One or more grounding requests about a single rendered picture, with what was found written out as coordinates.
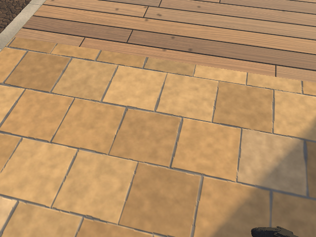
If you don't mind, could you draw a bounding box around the robot right hand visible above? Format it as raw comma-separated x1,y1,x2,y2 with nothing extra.
251,226,298,237

